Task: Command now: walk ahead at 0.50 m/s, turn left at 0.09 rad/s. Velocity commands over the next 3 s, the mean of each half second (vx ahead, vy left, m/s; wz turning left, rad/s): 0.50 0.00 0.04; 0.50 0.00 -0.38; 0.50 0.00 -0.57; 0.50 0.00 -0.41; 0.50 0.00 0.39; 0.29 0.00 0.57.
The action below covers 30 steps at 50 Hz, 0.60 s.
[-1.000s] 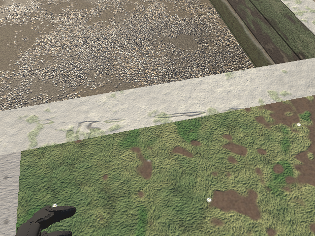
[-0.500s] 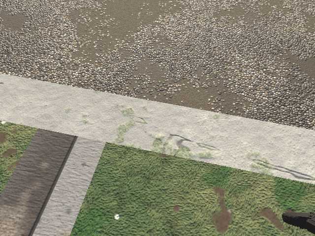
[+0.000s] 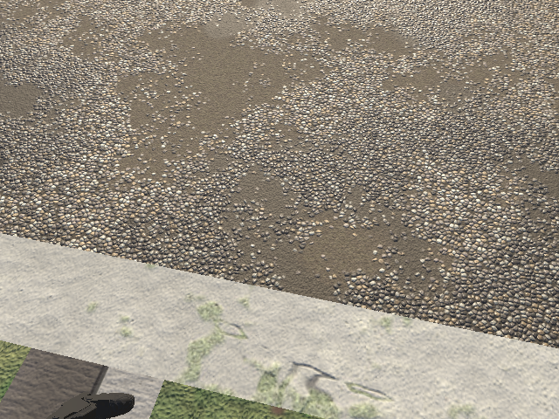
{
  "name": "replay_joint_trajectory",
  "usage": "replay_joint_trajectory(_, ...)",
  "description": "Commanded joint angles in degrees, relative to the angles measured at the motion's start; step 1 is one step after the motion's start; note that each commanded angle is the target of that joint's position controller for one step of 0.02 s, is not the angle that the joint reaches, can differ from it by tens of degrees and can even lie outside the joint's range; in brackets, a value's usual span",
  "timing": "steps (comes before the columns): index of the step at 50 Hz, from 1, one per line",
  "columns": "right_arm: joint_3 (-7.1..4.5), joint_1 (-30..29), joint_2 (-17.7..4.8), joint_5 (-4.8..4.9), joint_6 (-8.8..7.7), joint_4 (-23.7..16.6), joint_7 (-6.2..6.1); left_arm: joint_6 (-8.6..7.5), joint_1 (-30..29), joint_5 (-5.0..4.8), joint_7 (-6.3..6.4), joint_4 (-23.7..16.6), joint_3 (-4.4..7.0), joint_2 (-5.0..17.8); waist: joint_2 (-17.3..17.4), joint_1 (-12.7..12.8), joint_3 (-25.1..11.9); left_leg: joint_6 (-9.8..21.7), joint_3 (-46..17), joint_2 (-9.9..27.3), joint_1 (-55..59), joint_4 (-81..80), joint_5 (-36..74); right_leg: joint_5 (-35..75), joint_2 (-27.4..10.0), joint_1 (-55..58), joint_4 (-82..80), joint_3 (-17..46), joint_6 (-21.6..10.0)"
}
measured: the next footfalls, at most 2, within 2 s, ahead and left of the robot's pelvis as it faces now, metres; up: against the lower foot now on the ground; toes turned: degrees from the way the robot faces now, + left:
left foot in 0.46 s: +0.39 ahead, +0.12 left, +0.00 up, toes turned +1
right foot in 0.98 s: +0.57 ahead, -0.12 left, +0.00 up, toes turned -14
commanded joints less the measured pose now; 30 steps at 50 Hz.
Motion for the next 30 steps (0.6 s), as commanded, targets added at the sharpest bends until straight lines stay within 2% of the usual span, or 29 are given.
replay_joint_trajectory(1, -0.12, 4.82, -4.73, 0.64, -1.66, -3.97, 0.05, -0.06, 22.63, -1.99, -0.12, 2.28, 3.78, 10.59, -12.17, 9.82, -20.53, -0.66, -3.50, -0.33, -37.15, 37.73, -5.70, -16.24, -22.44, 48.69, -10.96, 42.94, -15.74)
replay_joint_trajectory(2, -1.02, -2.00, -7.41, 1.52, -1.80, -5.94, 0.07, 0.10, 18.33, -1.79, 0.02, 1.79, 3.07, 8.74, -7.85, 9.90, -10.89, -0.38, -2.07, 2.53, -41.18, 39.13, -1.19, -17.92, -20.83, 40.99, -12.54, 35.68, -13.23)
replay_joint_trajectory(3, -0.92, -6.04, -7.28, 1.19, -1.91, -6.97, -0.30, 0.27, 14.07, -0.80, 0.26, 0.90, 2.56, 7.80, -3.29, 8.37, -5.23, -0.42, 0.17, 5.24, -39.72, 36.63, 3.37, -12.51, -18.60, 31.54, -14.02, 29.35, -11.95)
replay_joint_trajectory(4, -1.11, -7.28, -6.62, 0.41, -1.96, -7.27, -0.42, 0.26, 11.64, -0.08, 0.31, 0.78, 2.17, 6.66, -2.90, 6.71, -1.93, -0.75, 0.79, 6.88, -38.01, 32.98, 6.33, -6.81, -16.54, 25.22, -15.43, 25.22, -11.83)
replay_joint_trajectory(5, -1.24, -5.86, -5.84, 0.23, -1.82, -7.01, -0.41, 0.19, 10.52, 0.36, 0.47, 0.57, 1.74, 5.61, -4.63, 4.72, -1.68, -1.05, 0.70, 8.39, -34.74, 30.79, 8.35, -2.54, -14.66, 21.42, -16.42, 22.12, -11.53)
replay_joint_trajectory(6, -1.14, -4.08, -4.83, 0.36, -1.50, -6.14, -0.44, 0.31, 9.55, 0.54, 0.53, 0.46, 1.62, 5.24, -6.20, 3.82, -1.72, -1.50, 1.11, 8.73, -32.45, 28.84, 9.49, 0.96, -13.11, 19.56, -17.71, 19.43, -11.59)
replay_joint_trajectory(7, -0.97, -2.84, -3.82, 0.32, -1.21, -5.56, -0.46, 0.25, 9.73, 0.35, 0.65, 0.71, 1.69, 5.42, -6.51, 3.17, -2.17, -2.01, 1.82, 8.96, -31.25, 27.17, 9.74, 4.13, -12.70, 18.36, -18.48, 17.31, -12.11)
replay_joint_trajectory(9, -0.43, -5.14, -2.72, -0.31, -1.00, -6.13, -0.71, 0.26, 10.90, 0.23, 1.15, 1.75, 2.42, 7.52, -4.90, 3.30, -1.08, -3.22, 3.02, 9.38, -31.83, 21.97, 11.79, 9.93, -12.90, 16.91, -19.59, 13.91, -13.25)
replay_joint_trajectory(11, 0.42, -8.60, -1.22, -0.74, -1.36, -6.70, -0.64, 0.69, 11.76, -0.18, 1.73, 2.49, 2.79, 8.33, -3.94, 4.25, -0.34, -3.70, 3.37, 10.10, -32.05, 14.30, 18.12, 12.11, -12.16, 17.21, -20.17, 10.96, -12.79)
replay_joint_trajectory(13, 0.84, -12.50, -0.31, -0.78, -1.57, -7.77, -0.64, 1.61, 12.97, -0.30, 1.99, 3.03, 2.79, 8.35, -3.95, 5.70, 0.24, -3.46, 4.48, 9.05, -30.95, 7.62, 23.68, 16.74, -10.87, 18.19, -18.93, 7.98, -11.53)
replay_joint_trajectory(15, 0.93, -14.80, -0.10, -0.45, -1.88, -8.07, -0.20, 2.23, 15.15, -0.91, 2.01, 4.18, 2.94, 8.99, -3.74, 6.71, 0.09, -3.24, 5.49, 7.63, -28.36, 2.69, 28.57, 17.82, -10.72, 18.73, -17.63, 6.27, -10.62)
replay_joint_trajectory(16, 0.90, -16.09, -0.45, -0.64, -1.83, -7.97, -0.02, 2.63, 15.91, -0.95, 2.05, 4.59, 2.98, 9.06, -3.85, 7.34, 0.78, -2.92, 5.88, 7.11, -27.83, 1.07, 29.40, 18.19, -10.85, 19.16, -16.10, 6.20, -10.32)
replay_joint_trajectory(19, 0.94, -18.62, -0.24, -0.52, -1.48, -8.96, 0.56, 3.79, 17.50, -1.40, 2.26, 5.74, 2.95, 9.37, -4.27, 7.33, 1.39, -1.12, 6.16, 5.64, -26.85, -1.53, 26.41, 20.10, -13.45, 22.44, -12.96, 8.07, -10.21)
replay_joint_trajectory(21, 0.46, -16.06, -1.55, -0.21, -0.99, -8.76, 1.02, 4.86, 17.04, -2.05, 2.99, 5.97, 3.21, 10.27, -4.42, 5.16, 0.86, 0.41, 6.81, 4.35, -22.39, -4.45, 22.51, 21.61, -14.38, 24.15, -10.13, 9.07, -9.39)
replay_joint_trajectory(22, -0.25, -11.74, -2.67, -0.46, -0.93, -7.52, 0.98, 5.22, 15.69, -2.36, 3.28, 5.75, 3.18, 10.50, -4.24, 2.40, -1.00, 1.54, 8.29, 2.89, -15.87, -7.18, 23.72, 26.15, -13.07, 23.82, -5.64, 7.97, -8.38)
replay_joint_trajectory(23, -1.48, -4.28, -5.15, -1.03, -1.02, -5.25, 0.87, 5.38, 15.75, -2.35, 3.47, 5.59, 2.68, 9.27, -2.92, -0.62, -5.49, 3.25, 7.74, 3.83, -5.89, -7.59, 30.49, 26.02, -9.50, 21.66, 3.99, 5.01, -6.00)
replay_joint_trajectory(24, -2.51, 3.70, -9.43, -1.87, -1.14, -4.30, 0.45, 5.20, 17.58, -1.04, 3.67, 4.47, 1.36, 5.61, 4.76, -2.42, -13.31, 8.16, -6.13, 15.70, 9.57, -7.35, 38.06, 6.04, -4.32, 10.43, 23.17, 2.73, -2.31)
replay_joint_trajectory(25, -2.63, 6.08, -10.96, -0.95, -0.70, -3.15, 1.11, 4.54, 25.26, -1.43, 3.35, 4.71, 0.22, 1.18, 16.47, 0.23, -18.95, 16.53, -26.24, 26.25, 19.52, -12.99, 26.97, -30.29, 3.42, -5.44, 39.29, 5.26, 0.28)
replay_joint_trajectory(26, -1.88, 5.17, -7.08, 0.15, -0.65, -3.19, 1.55, 4.64, 22.74, -2.82, 3.47, 4.91, 1.68, 6.56, 8.87, -1.70, -14.21, 15.20, -29.60, 25.78, 14.33, -18.21, 5.23, -30.35, 1.24, -12.08, 44.23, 10.07, -0.13)
replay_joint_trajectory(27, -0.92, 1.18, -4.89, -0.08, -0.84, -3.10, 1.71, 5.07, 16.83, -3.73, 3.90, 2.59, 2.43, 7.76, 5.71, -0.93, -4.97, 12.92, -23.89, 24.25, 6.22, -20.01, 0.37, -25.69, -0.73, -15.38, 45.26, 9.60, -0.32)
replay_joint_trajectory(28, -0.28, -2.30, -3.19, -0.78, -1.11, -3.09, 1.80, 5.68, 15.28, -3.36, 4.45, 1.84, 2.62, 7.36, 3.40, 0.82, -1.43, 11.02, -18.98, 22.03, 0.00, -21.46, -0.17, -21.27, -2.68, -14.44, 44.05, 8.73, -0.20)
replay_joint_trajectory(29, 0.39, -6.20, -1.19, -1.19, -1.75, -3.63, 1.80, 6.30, 15.47, -2.53, 4.64, 1.13, 2.94, 6.82, 5.32, 2.84, 0.29, 9.66, -14.43, 19.92, -4.51, -22.65, 2.03, -15.99, -4.00, -12.85, 40.67, 9.43, 0.15)
replay_joint_trajectory(30, 0.47, -7.76, -0.50, -1.84, -2.23, -3.49, 1.63, 7.00, 17.17, -2.25, 4.47, 1.54, 2.98, 5.87, 7.33, 4.06, 0.40, 8.78, -10.43, 18.12, -7.32, -23.56, 5.14, -12.85, -4.91, -9.97, 39.06, 9.40, 0.63)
